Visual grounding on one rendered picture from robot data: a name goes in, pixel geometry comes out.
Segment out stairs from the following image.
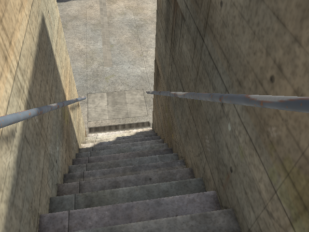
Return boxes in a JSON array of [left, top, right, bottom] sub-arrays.
[[38, 128, 241, 232]]

